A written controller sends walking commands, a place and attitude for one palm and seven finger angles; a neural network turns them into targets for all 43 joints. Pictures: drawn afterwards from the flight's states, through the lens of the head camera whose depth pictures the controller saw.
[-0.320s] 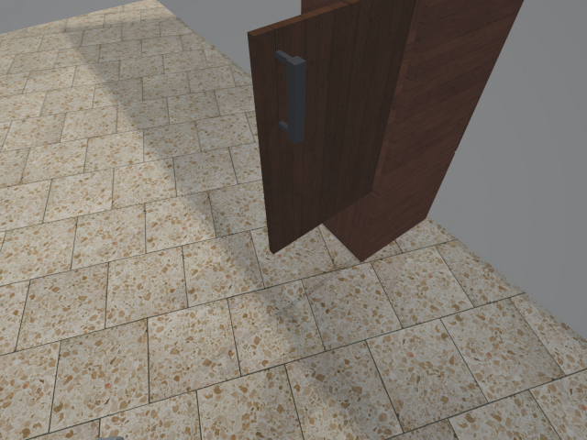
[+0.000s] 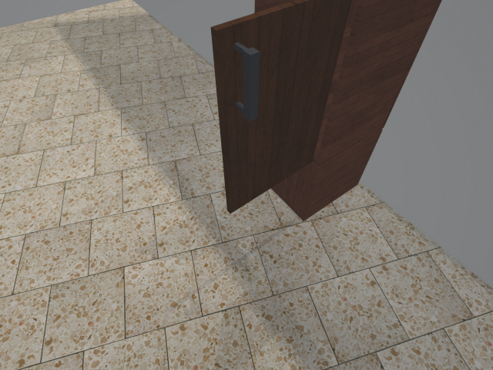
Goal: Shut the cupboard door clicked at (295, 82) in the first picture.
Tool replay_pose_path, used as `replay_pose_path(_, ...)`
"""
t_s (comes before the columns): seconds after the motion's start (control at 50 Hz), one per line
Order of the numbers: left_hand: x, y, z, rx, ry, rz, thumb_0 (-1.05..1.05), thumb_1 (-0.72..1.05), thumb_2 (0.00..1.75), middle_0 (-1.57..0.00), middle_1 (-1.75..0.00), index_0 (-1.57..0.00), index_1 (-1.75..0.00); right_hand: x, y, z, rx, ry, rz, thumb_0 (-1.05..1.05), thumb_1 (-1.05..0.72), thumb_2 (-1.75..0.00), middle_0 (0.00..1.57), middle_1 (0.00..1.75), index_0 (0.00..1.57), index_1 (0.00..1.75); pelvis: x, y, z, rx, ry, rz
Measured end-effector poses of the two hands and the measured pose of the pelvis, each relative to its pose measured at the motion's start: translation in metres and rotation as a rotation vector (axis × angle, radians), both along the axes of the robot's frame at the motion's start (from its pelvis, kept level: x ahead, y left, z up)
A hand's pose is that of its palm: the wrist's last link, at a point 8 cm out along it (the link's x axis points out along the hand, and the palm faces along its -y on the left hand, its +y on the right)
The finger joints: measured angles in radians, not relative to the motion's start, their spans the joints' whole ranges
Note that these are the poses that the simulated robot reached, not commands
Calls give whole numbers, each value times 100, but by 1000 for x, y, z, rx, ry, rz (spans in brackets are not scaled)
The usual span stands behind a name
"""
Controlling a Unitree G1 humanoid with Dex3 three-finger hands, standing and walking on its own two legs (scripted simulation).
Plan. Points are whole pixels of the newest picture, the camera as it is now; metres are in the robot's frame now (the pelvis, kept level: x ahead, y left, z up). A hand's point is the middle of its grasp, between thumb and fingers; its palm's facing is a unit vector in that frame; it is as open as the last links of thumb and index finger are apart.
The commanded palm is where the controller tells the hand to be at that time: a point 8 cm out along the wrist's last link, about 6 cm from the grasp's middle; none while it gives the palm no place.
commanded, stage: look at it before walking up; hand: left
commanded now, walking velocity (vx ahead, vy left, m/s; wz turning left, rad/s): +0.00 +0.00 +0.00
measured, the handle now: (245, 83) +0.63 +0.04 +0.13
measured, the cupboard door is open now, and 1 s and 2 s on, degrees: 92 92 92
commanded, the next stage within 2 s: walk around to get in front in 0.52 s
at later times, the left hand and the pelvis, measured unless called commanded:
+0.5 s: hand out of the picture +0.08 +0.25 -0.16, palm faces -0.02 -0.94 -0.35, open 7.4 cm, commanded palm none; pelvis +0.00 +0.00 +0.00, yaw +0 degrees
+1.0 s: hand out of the picture +0.07 +0.20 -0.18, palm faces -0.13 -0.95 -0.28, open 7.4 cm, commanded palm none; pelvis -0.02 -0.01 -0.02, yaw -9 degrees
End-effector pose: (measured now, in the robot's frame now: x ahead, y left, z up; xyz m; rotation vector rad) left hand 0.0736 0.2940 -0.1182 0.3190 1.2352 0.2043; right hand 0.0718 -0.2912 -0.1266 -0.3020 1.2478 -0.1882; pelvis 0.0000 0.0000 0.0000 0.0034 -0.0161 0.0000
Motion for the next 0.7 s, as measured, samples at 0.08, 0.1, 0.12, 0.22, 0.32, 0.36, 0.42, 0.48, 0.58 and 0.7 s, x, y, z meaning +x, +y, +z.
replay_pose_path(0.08, -1, 0, -1, -1, 1, 1, 1, 90, 90, -21, -30, -20, -30, 0, 0, 1, -3, 0, 1, 0, -90, -90, 20, 30, 20, 30, 0, 0, 0, 0, 0, 1)
replay_pose_path(0.1, -1, 0, -1, -2, 1, 1, 1, 90, 90, -21, -30, -20, -30, 0, 0, 1, -3, 0, 1, 0, -90, -90, 20, 30, 20, 30, 0, 1, 0, 0, 0, 1)
replay_pose_path(0.12, -1, 1, -1, -2, 0, 1, 1, 90, 90, -21, -30, -20, -30, 0, 0, 1, -4, 0, 1, 0, -90, -90, 20, 30, 20, 30, 0, 1, 0, 0, -1, 1)
replay_pose_path(0.22, -1, 1, 0, -2, -3, 1, 1, 90, 90, -21, -30, -20, -30, -1, 0, 1, -5, -1, -1, 0, -90, -90, 20, 30, 20, 30, -1, 1, 0, 0, -2, 1)
replay_pose_path(0.32, -1, 2, -1, -2, -1, -1, 1, 90, 90, -21, -29, -20, -30, -2, 1, 1, -4, 3, 0, 0, -90, -90, 20, 30, 20, 30, -1, 1, 0, 0, -1, 1)
replay_pose_path(0.36, -1, 2, -1, -2, 0, -2, 1, 90, 90, -21, -29, -20, -30, -2, 1, 1, -4, 5, 0, 0, -90, -90, 20, 30, 20, 30, -1, 1, 0, 0, 0, 2)
replay_pose_path(0.42, -1, 2, -1, -2, 2, -2, 1, 90, 90, -21, -29, -20, -30, -3, 1, 1, -4, 8, 0, 0, -90, -90, 20, 30, 20, 30, -1, 2, 0, 0, 1, 2)
replay_pose_path(0.48, -1, 2, -1, -2, 3, -2, 1, 90, 90, -21, -29, -20, -30, -3, 1, 1, -4, 9, 0, 0, -90, -90, 20, 30, 20, 30, -1, 2, 0, 0, 1, 2)
replay_pose_path(0.58, 0, 3, -1, -2, 3, -2, 1, 90, 90, -21, -29, -20, -30, -2, 1, 1, -4, 7, -1, 0, -90, -90, 20, 30, 20, 30, 0, 2, 0, 0, 1, 2)
replay_pose_path(0.7, 1, 3, -1, 0, 3, -3, 1, 90, 90, -21, -29, -20, -30, -1, 1, 1, -7, 2, -4, 0, -90, -90, 20, 30, 20, 30, 0, 2, 0, 0, 3, -8)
